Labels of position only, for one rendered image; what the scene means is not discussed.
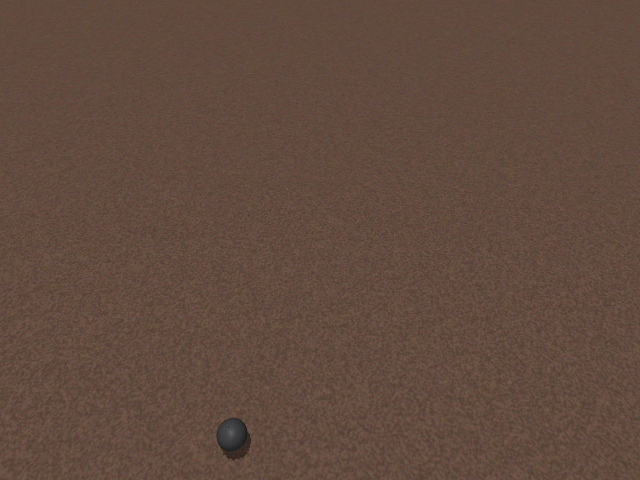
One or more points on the ball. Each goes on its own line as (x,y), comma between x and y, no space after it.
(231,434)

